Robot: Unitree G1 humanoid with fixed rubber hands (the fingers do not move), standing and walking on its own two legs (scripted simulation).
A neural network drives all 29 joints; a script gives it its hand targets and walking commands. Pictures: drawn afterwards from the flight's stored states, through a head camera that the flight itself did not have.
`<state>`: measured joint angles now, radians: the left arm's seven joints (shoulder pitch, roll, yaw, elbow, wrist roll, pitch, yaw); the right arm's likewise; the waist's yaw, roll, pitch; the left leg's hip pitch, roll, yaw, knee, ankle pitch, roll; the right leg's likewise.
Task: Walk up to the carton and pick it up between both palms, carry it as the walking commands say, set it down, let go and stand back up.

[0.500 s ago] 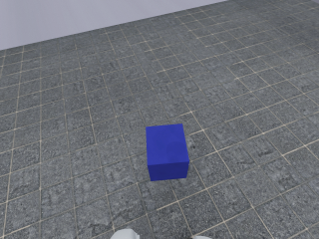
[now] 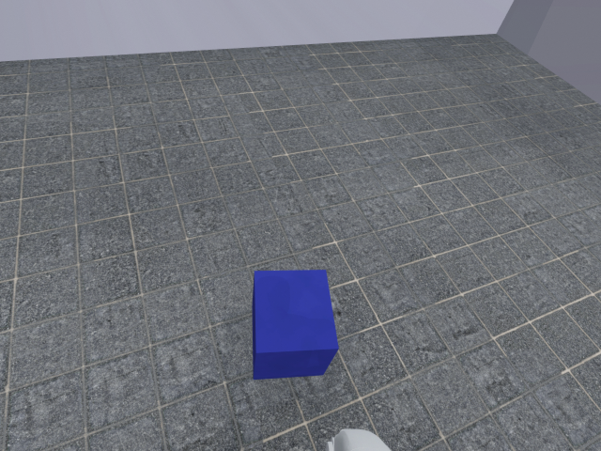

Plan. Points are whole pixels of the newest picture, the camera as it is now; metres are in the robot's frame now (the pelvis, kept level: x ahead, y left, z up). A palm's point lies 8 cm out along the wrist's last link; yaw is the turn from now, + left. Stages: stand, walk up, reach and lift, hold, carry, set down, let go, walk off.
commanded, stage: walk up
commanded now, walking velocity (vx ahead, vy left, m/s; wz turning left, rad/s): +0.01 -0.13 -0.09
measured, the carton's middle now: (289, 324) +0.56 -0.06 -0.66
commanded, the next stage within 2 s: none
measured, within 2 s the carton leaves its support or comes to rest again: neither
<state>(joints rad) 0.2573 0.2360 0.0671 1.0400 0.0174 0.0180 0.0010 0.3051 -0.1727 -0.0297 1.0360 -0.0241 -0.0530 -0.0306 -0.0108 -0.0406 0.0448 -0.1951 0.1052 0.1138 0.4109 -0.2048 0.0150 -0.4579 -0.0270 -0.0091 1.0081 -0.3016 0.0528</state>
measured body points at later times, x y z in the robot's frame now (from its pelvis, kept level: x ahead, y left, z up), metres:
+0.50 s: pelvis +0.00 -0.05 -0.01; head +0.01 -0.07 +0.44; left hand +0.08 +0.17 -0.16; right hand -0.01 -0.29 -0.17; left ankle +0.01 +0.07 -0.75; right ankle +0.03 -0.17 -0.75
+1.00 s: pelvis +0.03 -0.09 +0.00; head +0.03 -0.08 +0.45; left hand +0.06 +0.17 -0.15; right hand -0.02 -0.34 -0.15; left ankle +0.01 +0.07 -0.75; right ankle +0.06 -0.22 -0.72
